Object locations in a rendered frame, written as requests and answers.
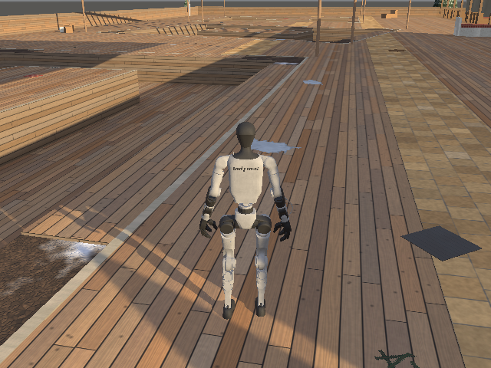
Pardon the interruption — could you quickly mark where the robot left hand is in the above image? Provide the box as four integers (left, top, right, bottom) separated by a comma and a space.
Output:
199, 219, 217, 238

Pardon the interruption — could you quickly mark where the robot right hand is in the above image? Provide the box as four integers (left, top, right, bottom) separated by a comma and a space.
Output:
273, 220, 292, 242

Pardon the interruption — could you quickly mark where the robot left forearm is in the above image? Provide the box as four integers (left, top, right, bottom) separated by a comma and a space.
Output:
201, 186, 217, 221

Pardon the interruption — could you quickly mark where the robot right forearm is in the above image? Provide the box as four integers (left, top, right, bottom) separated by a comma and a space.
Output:
274, 186, 289, 222

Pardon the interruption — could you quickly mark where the robot foot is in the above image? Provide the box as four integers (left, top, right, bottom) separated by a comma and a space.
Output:
222, 299, 235, 320
255, 297, 265, 317

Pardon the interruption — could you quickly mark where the right robot foot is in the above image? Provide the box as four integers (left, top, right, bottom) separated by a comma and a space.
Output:
255, 297, 265, 317

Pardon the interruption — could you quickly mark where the left robot foot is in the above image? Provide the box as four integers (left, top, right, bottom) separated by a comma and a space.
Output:
222, 299, 235, 320

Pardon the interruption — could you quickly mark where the robot left upper arm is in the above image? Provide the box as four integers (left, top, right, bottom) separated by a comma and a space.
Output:
209, 155, 230, 197

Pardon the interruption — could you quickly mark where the robot right upper arm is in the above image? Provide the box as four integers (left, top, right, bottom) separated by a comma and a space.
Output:
262, 155, 282, 198

